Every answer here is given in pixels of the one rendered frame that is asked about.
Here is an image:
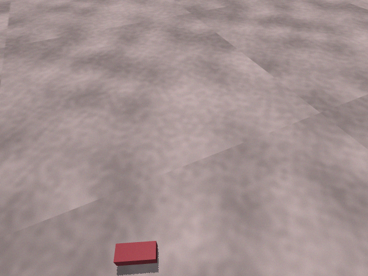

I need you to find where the carton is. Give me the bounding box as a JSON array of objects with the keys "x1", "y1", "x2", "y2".
[{"x1": 114, "y1": 241, "x2": 158, "y2": 266}]

